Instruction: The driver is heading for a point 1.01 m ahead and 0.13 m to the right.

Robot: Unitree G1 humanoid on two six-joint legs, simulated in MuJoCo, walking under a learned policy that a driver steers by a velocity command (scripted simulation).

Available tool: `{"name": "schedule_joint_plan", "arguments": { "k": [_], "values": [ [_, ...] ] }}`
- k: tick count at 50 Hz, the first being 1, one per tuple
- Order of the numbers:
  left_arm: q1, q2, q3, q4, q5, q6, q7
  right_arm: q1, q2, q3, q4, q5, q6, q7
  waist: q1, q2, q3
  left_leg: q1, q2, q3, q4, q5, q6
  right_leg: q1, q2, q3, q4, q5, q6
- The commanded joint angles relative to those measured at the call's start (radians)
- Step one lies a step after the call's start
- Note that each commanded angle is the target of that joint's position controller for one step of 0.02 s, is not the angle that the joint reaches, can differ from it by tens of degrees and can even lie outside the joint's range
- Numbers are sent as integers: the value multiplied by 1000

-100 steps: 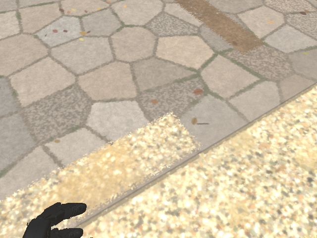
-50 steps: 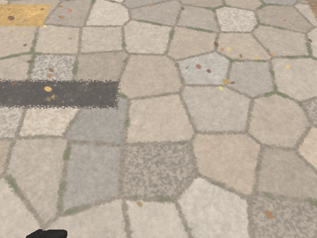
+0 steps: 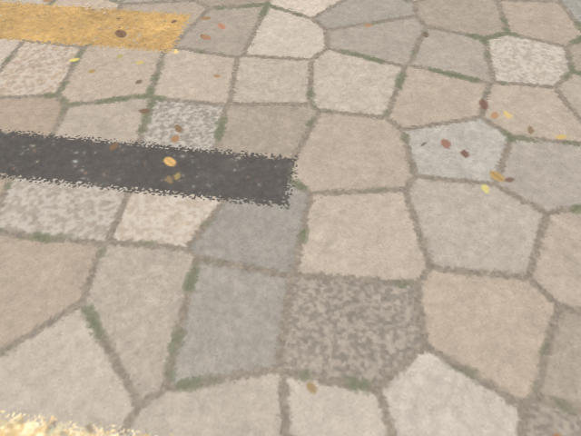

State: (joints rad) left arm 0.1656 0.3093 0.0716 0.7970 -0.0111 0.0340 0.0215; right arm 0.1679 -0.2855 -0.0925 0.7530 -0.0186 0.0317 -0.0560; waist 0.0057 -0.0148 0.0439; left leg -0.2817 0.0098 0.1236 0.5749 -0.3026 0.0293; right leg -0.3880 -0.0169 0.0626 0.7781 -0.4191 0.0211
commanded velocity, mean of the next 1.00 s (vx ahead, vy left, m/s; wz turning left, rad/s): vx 0.00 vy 0.00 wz -0.27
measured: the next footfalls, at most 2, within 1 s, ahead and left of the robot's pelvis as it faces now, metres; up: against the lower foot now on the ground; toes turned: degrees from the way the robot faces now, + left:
right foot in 0.18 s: +0.02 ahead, -0.15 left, +0.00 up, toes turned -10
left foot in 0.72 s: +0.10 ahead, +0.06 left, +0.00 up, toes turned -23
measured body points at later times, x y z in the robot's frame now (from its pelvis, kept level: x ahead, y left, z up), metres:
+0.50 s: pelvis -0.01 -0.07 +0.02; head +0.02 -0.11 +0.47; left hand +0.20 +0.17 -0.07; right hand +0.07 -0.39 -0.10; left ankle +0.06 +0.10 -0.66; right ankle -0.02 -0.14 -0.73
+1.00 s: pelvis +0.02 -0.04 +0.01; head +0.05 -0.04 +0.46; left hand +0.23 +0.20 -0.10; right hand +0.10 -0.34 -0.10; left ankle +0.06 +0.08 -0.73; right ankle -0.02 -0.14 -0.73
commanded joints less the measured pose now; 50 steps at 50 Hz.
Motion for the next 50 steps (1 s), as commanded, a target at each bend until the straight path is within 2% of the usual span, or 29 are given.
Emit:
{"name": "schedule_joint_plan", "arguments": {
  "k": [1,2,3,4,6,8,9,10,11,12,13,14,15,17,20,23,28,33,35,36,37,38,39,40,41,42,43,47,50],
  "values": [
    [-47,101,32,-99,-7,8,-10,-25,-139,-27,-75,-6,-38,-6,-8,126,-73,123,431,-394,-275,349,264,-188,-64,-9,327,-201,2],
    [-35,82,26,-98,-10,16,-13,-70,-157,-32,-78,6,-46,-4,14,109,-62,106,393,-319,-270,338,222,-169,-92,-1,273,-159,2],
    [-39,71,21,-96,-7,20,-17,-93,-171,-37,-77,12,-49,-3,12,114,-62,91,354,-245,-257,349,187,-123,-97,-23,206,-108,0],
    [-33,61,17,-93,-7,22,-23,-103,-180,-40,-73,13,-45,-1,10,125,-73,67,318,-176,-239,375,163,-54,-82,-61,141,-69,0],
    [-8,69,23,-93,-9,24,-39,-82,-184,-41,-58,20,-32,3,10,151,-105,74,290,-98,-186,380,138,44,-35,-130,9,12,-5],
    [62,76,35,-74,-8,30,-45,-57,-164,-36,-36,42,-21,9,36,127,-128,48,267,-34,-66,275,77,185,25,-180,-207,164,-38],
    [90,120,51,-72,-2,30,-36,11,-124,-28,-10,38,-18,18,29,1,-106,-52,209,35,102,127,6,282,6,-80,-335,312,-81],
    [109,262,80,-105,2,22,-15,11,-61,-6,-46,-19,-13,22,0,-324,-85,-377,75,83,464,-376,-108,419,-286,361,-383,748,-210],
    [115,274,69,-137,49,-10,-33,-92,-90,-11,-94,-6,-20,14,67,-241,-181,-418,-1,-136,637,-435,-113,322,-399,530,-432,762,-395],
    [81,250,63,-141,53,-36,-41,-126,-123,-21,-98,20,-17,5,58,-130,-146,-439,13,-181,683,-356,-98,300,-354,459,-457,628,-381],
    [32,221,57,-141,32,-49,-34,-117,-131,-26,-90,23,-16,-3,25,-100,-100,-455,30,-194,653,-247,-82,277,-294,382,-459,512,-315],
    [-15,182,46,-146,11,-48,-22,-99,-138,-31,-65,12,-14,-14,5,-63,-91,-450,47,-207,623,-162,-81,271,-251,336,-451,446,-260],
    [-42,162,37,-151,1,-44,-13,-78,-144,-35,-58,6,-13,-18,-14,-80,-89,-412,43,-210,604,-105,-85,240,-222,298,-452,466,-238],
    [-19,144,29,-157,5,-43,0,-55,-123,-34,-52,11,-19,-11,-19,-92,-127,-368,18,-212,600,-33,-92,256,-193,272,-451,518,-231],
    [20,147,32,-158,0,-42,10,-74,-97,-25,-59,16,-25,-8,-3,-79,-135,-380,1,-224,499,-1,-108,310,-179,280,-446,518,-234],
    [24,154,35,-164,0,-31,18,-95,-92,-21,-66,18,-28,-4,8,-102,-119,-365,-3,-233,368,12,-127,317,-168,304,-450,424,-232],
    [12,145,28,-164,16,-23,11,-101,-90,-12,-62,22,-38,12,29,-129,-100,-222,9,-213,225,-17,-130,232,-156,317,-441,378,-247],
    [-15,127,13,-158,15,-13,0,-76,-91,-4,-56,29,-57,31,23,-122,-108,-80,-1,-186,52,-44,-100,231,-154,353,-379,536,-251],
    [-30,103,0,-150,3,-10,1,-25,-75,3,-36,22,-69,43,-24,-97,-111,66,0,-177,-202,177,-69,202,-112,333,-345,550,-203],
    [6,61,-15,-138,16,-17,2,-3,-97,5,-30,5,-74,46,-17,-48,-138,176,73,-237,-246,344,-45,169,-84,292,-331,459,-147],
    [88,36,-22,-125,46,-29,-2,-15,-164,-1,-35,-6,-73,44,59,111,-170,245,190,-360,-202,604,19,131,5,189,-256,260,-93],
    [110,32,-21,-110,47,-35,-6,-82,-114,17,-30,-10,-69,49,99,186,-153,143,216,-386,-187,550,110,178,36,123,-313,117,-47],
    [72,69,-16,-99,56,-37,-5,-112,-77,24,-42,4,-68,57,69,156,-130,100,164,-362,-199,394,99,222,30,107,-342,159,-23],
    [21,93,-7,-101,50,-36,-4,-101,-93,20,-37,12,-68,60,36,135,-109,92,119,-334,-195,307,63,217,39,96,-334,202,-23],
    [-9,103,-1,-106,40,-29,2,-89,-131,14,-37,19,-71,61,21,128,-88,77,101,-331,-189,293,46,212,44,91,-314,238,-31],
    [-16,111,4,-115,35,-23,7,-81,-163,6,-36,24,-75,60,16,133,-71,63,105,-357,-190,297,51,204,46,83,-300,259,-33],
    [-14,106,6,-118,32,-21,12,-73,-173,4,-35,28,-75,56,19,142,-72,58,112,-383,-188,312,61,203,47,72,-288,263,-33],
    [5,79,15,-117,25,-27,21,-64,-172,0,-52,40,-54,40,10,139,-89,71,126,-478,-157,366,115,172,62,26,-234,240,-23],
    [24,74,26,-119,20,-33,17,-77,-175,-5,-77,43,-34,32,12,108,-100,33,107,-509,-122,354,115,191,53,16,-241,242,-33]
  ]
}}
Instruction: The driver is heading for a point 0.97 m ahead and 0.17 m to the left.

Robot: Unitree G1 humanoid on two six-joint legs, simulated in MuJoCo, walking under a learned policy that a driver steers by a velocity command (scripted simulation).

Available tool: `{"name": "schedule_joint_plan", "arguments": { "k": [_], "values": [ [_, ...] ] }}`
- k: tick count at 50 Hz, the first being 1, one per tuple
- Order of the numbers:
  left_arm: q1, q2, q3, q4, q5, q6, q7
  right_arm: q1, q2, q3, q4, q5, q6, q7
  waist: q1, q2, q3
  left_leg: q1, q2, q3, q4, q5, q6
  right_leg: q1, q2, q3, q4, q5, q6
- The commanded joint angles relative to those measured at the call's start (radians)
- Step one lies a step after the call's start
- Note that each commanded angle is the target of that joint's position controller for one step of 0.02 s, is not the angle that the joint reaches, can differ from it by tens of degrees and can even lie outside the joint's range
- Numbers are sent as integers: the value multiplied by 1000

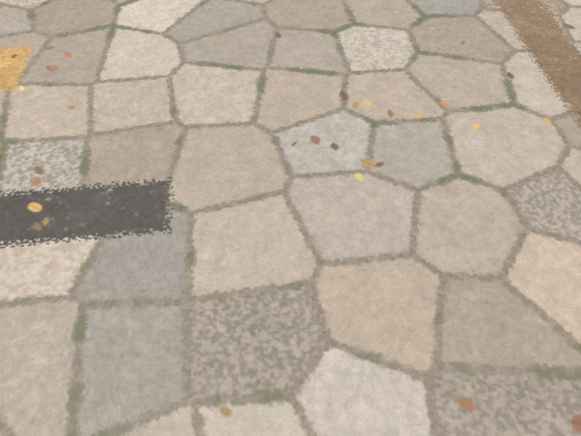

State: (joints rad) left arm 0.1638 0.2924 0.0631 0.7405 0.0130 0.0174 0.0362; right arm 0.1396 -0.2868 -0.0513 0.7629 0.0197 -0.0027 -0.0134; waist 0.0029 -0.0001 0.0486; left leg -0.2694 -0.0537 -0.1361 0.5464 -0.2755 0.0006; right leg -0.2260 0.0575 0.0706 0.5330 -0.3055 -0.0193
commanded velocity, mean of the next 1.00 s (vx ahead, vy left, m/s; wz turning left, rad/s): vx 0.32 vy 0.00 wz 0.27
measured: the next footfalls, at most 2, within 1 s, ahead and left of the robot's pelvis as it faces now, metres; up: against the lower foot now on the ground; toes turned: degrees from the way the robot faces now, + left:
left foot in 0.40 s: +0.05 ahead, +0.17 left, +0.00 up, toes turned +17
right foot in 0.88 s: +0.46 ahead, +0.11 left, +0.00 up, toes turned +18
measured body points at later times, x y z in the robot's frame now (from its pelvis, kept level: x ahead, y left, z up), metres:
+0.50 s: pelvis +0.05 +0.08 +0.00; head +0.07 +0.11 +0.45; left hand +0.07 +0.39 -0.12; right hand +0.26 -0.15 -0.09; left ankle +0.01 +0.16 -0.73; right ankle +0.02 -0.09 -0.66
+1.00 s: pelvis +0.32 +0.15 -0.01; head +0.35 +0.17 +0.44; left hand +0.41 +0.45 -0.10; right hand +0.46 -0.10 -0.12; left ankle +0.12 +0.21 -0.63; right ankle +0.42 +0.10 -0.73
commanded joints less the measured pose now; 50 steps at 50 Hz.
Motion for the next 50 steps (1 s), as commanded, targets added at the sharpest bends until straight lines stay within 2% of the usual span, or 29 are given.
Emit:
{"name": "schedule_joint_plan", "arguments": {
  "k": [1,3,4,5,6,7,8,10,16,19,20,21,22,23,24,25,26,29,33,36,39,42,44,45,46,47,48,49,50],
  "values": [
    [36,98,40,-63,-5,-17,0,-58,-170,-46,-98,6,6,-12,16,64,-108,-13,145,-233,-68,301,127,57,-38,19,-18,155,-5],
    [56,136,54,-64,-1,-15,0,-63,-152,-42,-117,11,12,-10,13,-63,-98,-129,52,-120,63,168,58,128,-145,122,-107,252,-75],
    [71,159,60,-67,7,-15,0,-45,-139,-38,-118,8,15,-6,16,-148,-91,-213,-6,-34,177,30,14,171,-272,240,-158,370,-156],
    [53,154,55,-81,12,-20,4,-35,-141,-43,-120,2,17,-2,18,-224,-97,-276,-11,28,377,-302,-15,179,-419,350,-190,520,-259],
    [42,139,44,-97,13,-25,9,-29,-178,-60,-119,0,19,2,18,-154,-89,-315,24,22,581,-387,-38,156,-479,367,-194,616,-312],
    [22,136,41,-105,5,-29,13,-16,-177,-65,-113,8,27,6,-1,-74,-89,-333,60,17,639,-332,-44,151,-453,307,-205,494,-287],
    [5,148,45,-100,-8,-33,13,-25,-146,-54,-117,12,33,11,-4,-55,-57,-365,94,30,580,-246,-47,150,-399,237,-236,295,-238],
    [45,167,50,-84,-16,-35,15,-92,-112,-36,-139,11,33,22,51,-94,-16,-407,113,80,499,-145,-57,174,-340,175,-305,11,-206],
    [81,214,67,-72,-33,-52,-18,-98,-102,-17,-182,9,4,55,66,-124,-35,-164,96,202,156,-113,-12,110,-326,10,-319,-38,-175],
    [59,189,58,-67,-47,-58,-36,78,-130,-38,-120,10,4,50,-27,-95,-59,118,25,270,-10,-16,35,-36,-300,-86,-162,-43,-122],
    [64,140,40,-68,-32,-65,-39,205,-179,-66,-89,18,4,40,-84,-23,-111,303,29,208,-39,-34,72,-137,-252,-163,47,22,-74],
    [3,55,12,-135,4,-77,-41,330,-312,-100,-82,13,-1,23,-120,265,-136,487,298,-274,-174,-113,210,-454,-120,-258,488,-196,34],
    [-61,73,13,-187,-15,-106,-37,317,-324,-89,-118,-1,-33,34,-131,231,-164,486,427,-678,-336,-324,376,-671,-28,-46,678,-312,49],
    [-73,132,26,-190,-54,-124,-45,278,-247,-69,-118,-5,-55,39,-114,160,-83,449,434,-619,-365,-355,374,-734,-92,13,722,-240,27],
    [-55,156,31,-177,-54,-135,-51,238,-187,-50,-122,-5,-66,40,-81,139,-24,387,390,-503,-352,-288,335,-715,-126,7,679,-141,7],
    [-39,156,34,-155,-27,-141,-50,193,-161,-41,-132,-5,-66,37,-53,87,4,325,340,-400,-340,-173,296,-668,-152,5,616,-60,6],
    [-32,159,39,-149,-6,-142,-51,159,-153,-35,-141,-10,-64,32,-30,92,13,268,300,-322,-343,-51,271,-607,-161,4,544,1,12],
    [-27,119,29,-129,2,-130,-62,157,-161,-34,-141,-16,-65,12,-15,84,-14,215,242,-174,-360,228,251,-514,-134,-40,418,155,55],
    [-138,55,-3,-139,-14,-124,-72,212,-168,-33,-98,-10,-65,-5,-63,94,4,160,190,-35,-364,309,197,-409,-100,-77,139,372,74],
    [-228,51,-12,-160,-33,-127,-88,267,-175,-32,-61,-6,-70,-2,-102,91,46,179,224,-25,-393,252,193,-392,-98,-87,37,442,44],
    [-260,64,-12,-175,-37,-132,-105,288,-178,-34,-30,-6,-67,1,-101,85,66,288,272,-5,-366,334,184,-430,-93,-87,-19,391,-11],
    [-191,96,2,-163,-31,-130,-111,277,-200,-41,-21,-12,-56,-7,-51,106,-16,386,277,48,-226,779,154,-320,-30,-127,-19,267,-70],
    [33,155,36,-110,-30,-119,-98,247,-208,-38,-33,-22,-38,-17,75,103,-174,350,231,119,90,1084,114,-14,28,-163,-36,269,-129],
    [195,205,50,-90,-29,-110,-86,255,-182,-25,-60,-43,-41,-23,132,25,-296,117,206,133,371,830,82,311,-114,39,8,300,-189],
    [255,275,66,-75,-32,-112,-90,384,-66,8,-77,-43,-60,-5,50,-247,-430,-306,-9,113,780,-57,-5,666,-373,604,-62,64,-390],
    [263,171,45,-71,-45,-108,-85,288,-143,1,-82,-23,-89,8,112,-167,-435,-420,-10,-13,874,-235,2,676,-374,738,-201,-67,-363],
    [197,160,38,-83,-37,-102,-75,174,-176,-9,-127,16,-112,21,111,-122,-263,-495,46,-18,861,-165,13,545,-354,599,-236,-62,-320],
    [147,155,36,-96,-28,-99,-70,114,-164,0,-145,10,-128,22,85,-10,-175,-474,85,-1,791,-108,23,391,-316,507,-257,23,-297],
    [107,144,32,-104,-22,-99,-68,86,-155,-3,-152,-11,-136,19,47,43,-98,-447,108,13,710,-81,17,259,-279,439,-278,142,-290]
  ]
}}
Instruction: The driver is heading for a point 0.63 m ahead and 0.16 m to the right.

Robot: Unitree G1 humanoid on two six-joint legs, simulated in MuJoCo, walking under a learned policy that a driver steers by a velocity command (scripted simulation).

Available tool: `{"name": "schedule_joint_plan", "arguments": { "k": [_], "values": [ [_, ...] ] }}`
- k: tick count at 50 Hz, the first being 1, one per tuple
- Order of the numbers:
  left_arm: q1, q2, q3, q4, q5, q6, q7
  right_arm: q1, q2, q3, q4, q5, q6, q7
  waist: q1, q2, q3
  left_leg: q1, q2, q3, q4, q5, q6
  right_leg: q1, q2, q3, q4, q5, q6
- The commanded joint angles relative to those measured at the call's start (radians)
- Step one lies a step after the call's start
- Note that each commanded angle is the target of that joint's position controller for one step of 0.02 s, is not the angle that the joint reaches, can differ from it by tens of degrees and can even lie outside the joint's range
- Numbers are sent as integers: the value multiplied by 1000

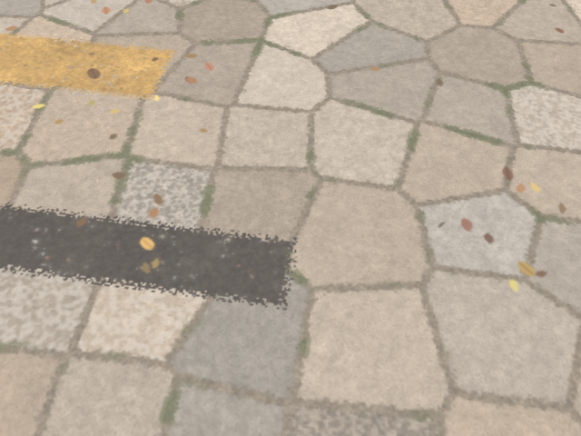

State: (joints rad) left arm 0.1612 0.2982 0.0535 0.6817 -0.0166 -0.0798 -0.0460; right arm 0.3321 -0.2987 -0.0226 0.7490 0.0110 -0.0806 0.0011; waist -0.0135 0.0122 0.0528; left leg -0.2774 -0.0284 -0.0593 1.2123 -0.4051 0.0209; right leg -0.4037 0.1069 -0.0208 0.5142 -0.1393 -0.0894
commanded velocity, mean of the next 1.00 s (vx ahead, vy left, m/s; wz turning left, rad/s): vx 0.47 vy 0.00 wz -0.52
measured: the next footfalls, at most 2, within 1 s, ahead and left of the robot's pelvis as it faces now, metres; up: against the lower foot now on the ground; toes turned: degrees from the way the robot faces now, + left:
left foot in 0.34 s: +0.39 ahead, +0.14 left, +0.00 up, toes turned -16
right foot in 0.88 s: +0.56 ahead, -0.20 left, +0.00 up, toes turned -34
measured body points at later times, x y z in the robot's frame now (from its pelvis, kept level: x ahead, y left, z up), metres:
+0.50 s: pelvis +0.29 +0.06 +0.01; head +0.31 +0.06 +0.46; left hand +0.46 +0.30 -0.10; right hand +0.35 -0.24 -0.07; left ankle +0.35 +0.15 -0.73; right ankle +0.18 -0.07 -0.63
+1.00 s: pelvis +0.50 -0.08 +0.00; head +0.53 -0.12 +0.45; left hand +0.80 +0.03 -0.08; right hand +0.41 -0.37 -0.12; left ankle +0.47 +0.10 -0.62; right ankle +0.52 -0.18 -0.73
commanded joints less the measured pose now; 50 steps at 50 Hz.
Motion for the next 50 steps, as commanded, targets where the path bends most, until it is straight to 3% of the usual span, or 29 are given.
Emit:
{"name": "schedule_joint_plan", "arguments": {
  "k": [1,3,5,9,11,13,15,16,17,18,19,20,21,22,23,26,30,35,39,41,42,43,44,45,46,47,48,49,50],
  "values": [
    [87,125,36,-56,20,-5,19,-86,-142,-35,-139,-14,-53,4,25,5,-93,-378,104,-66,-1,73,-9,354,-300,481,-281,55,-219],
    [62,120,35,-60,10,-3,28,-47,-123,-31,-132,-25,-37,1,-10,-41,-75,-340,120,-48,-88,75,-42,258,-272,425,-314,127,-232],
    [70,137,39,-50,2,-3,37,-71,-95,-19,-144,-35,-23,-3,-13,-49,-45,-317,119,-12,-208,102,-79,151,-249,353,-327,182,-228],
    [122,170,52,-28,-8,11,54,-243,-52,0,-184,-30,-30,1,57,-66,-31,-192,62,16,-531,419,-106,45,-168,266,-302,94,-152],
    [167,177,55,-12,-14,21,57,-285,-68,-7,-193,-14,-36,5,77,-80,-48,-145,35,1,-611,481,-110,76,-183,306,-271,34,-130],
    [182,169,54,-7,-20,28,60,-289,-99,-22,-198,-4,-40,8,69,-98,-59,-125,38,-34,-673,452,-95,144,-208,372,-213,-33,-104],
    [174,162,55,-9,-14,35,59,-253,-124,-41,-193,2,-45,8,38,-121,-68,-74,39,-36,-702,367,-63,190,-229,425,-137,-49,-78],
    [168,143,50,-13,-11,38,58,-193,-134,-53,-178,1,-48,6,2,-125,-84,9,40,-23,-732,337,-37,181,-210,424,-80,-46,-56],
    [174,96,34,-19,-4,36,53,-100,-162,-68,-169,-8,-52,0,-46,-101,-148,160,97,-58,-749,299,5,144,-160,383,67,-53,-22],
    [213,12,7,-36,19,33,49,38,-219,-82,-160,-18,-48,-9,-78,69,-293,398,295,-258,-756,218,67,24,-78,272,380,-301,21],
    [311,12,0,-77,-22,23,48,80,-279,-99,-124,-30,-32,4,-16,400,-345,565,464,-753,-901,-105,204,-299,-17,178,663,-482,56],
    [287,114,22,-45,-34,28,55,31,-185,-80,-149,-19,-30,10,-39,223,-240,488,436,-743,-945,-256,184,-381,-85,210,779,-396,75],
    [196,148,34,-55,-25,35,54,-3,-138,-67,-151,-15,-26,6,-54,135,-143,396,396,-562,-939,-167,150,-395,-114,182,801,-301,81],
    [155,137,34,-58,-13,40,56,-42,-116,-59,-151,-23,-24,7,-41,65,-97,301,349,-424,-942,1,136,-356,-146,165,778,-230,90],
    [127,127,37,-69,-6,42,53,-66,-95,-54,-140,-26,-23,5,-28,72,-61,243,312,-331,-956,114,137,-341,-172,165,732,-187,95],
    [119,81,33,-75,-13,56,41,-70,-83,-55,-111,-24,-35,0,-10,113,-42,177,270,-160,-1013,262,140,-286,-202,130,673,-134,104],
    [38,50,22,-103,-5,61,35,-49,-121,-72,-68,-20,-35,-4,-20,64,-19,221,294,-47,-1046,407,167,-356,-214,128,522,-40,119],
    [-96,24,7,-131,-6,45,4,-34,-158,-80,-27,-11,-18,-11,-64,44,14,252,278,110,-1053,478,140,-299,-201,52,259,146,100],
    [-180,31,7,-171,-11,42,-18,3,-188,-90,9,7,2,-11,-74,45,39,339,306,175,-1011,592,117,-269,-178,-6,144,88,54],
    [-153,61,21,-177,-6,47,-22,-5,-217,-99,12,15,14,-16,-35,74,-3,372,307,217,-903,901,96,-171,-123,-57,119,-7,12],
    [-94,88,36,-168,-3,52,-20,-9,-233,-104,11,20,21,-21,6,91,-49,377,303,236,-797,1065,87,-78,-85,-82,115,-52,-13],
    [42,128,61,-135,2,54,-14,-21,-230,-101,8,25,27,-25,87,73,-117,321,275,256,-611,1135,63,115,-44,-88,48,-2,-46],
    [200,180,88,-98,6,60,5,-21,-200,-87,-4,19,22,-28,168,23,-196,130,232,261,-359,966,19,398,-71,-4,-5,137,-86],
    [199,296,97,-99,15,58,26,76,-47,-38,-57,-43,5,-13,53,-282,-299,-327,63,235,28,-107,-52,798,-381,460,41,456,-240],
    [213,251,81,-141,21,46,24,70,-116,-35,-47,-20,-20,-1,106,-203,-538,-388,0,2,223,-270,-67,849,-525,777,-81,439,-374],
    [170,184,60,-125,25,39,17,-34,-180,-56,-56,22,-23,4,125,-96,-419,-428,63,-35,213,-173,-60,743,-477,586,-99,546,-316],
    [124,148,49,-107,11,33,17,-74,-161,-47,-68,23,-24,-1,91,-58,-277,-440,104,-7,131,-101,-55,600,-420,436,-98,587,-264],
    [70,118,40,-105,2,31,19,-87,-152,-48,-56,3,-18,-12,58,-13,-202,-408,133,3,57,-56,-61,468,-376,360,-119,585,-222],
    [30,105,33,-107,8,30,22,-77,-161,-54,-52,-6,-5,-16,23,-30,-167,-335,148,-1,13,-25,-66,353,-351,312,-152,607,-207]
  ]
}}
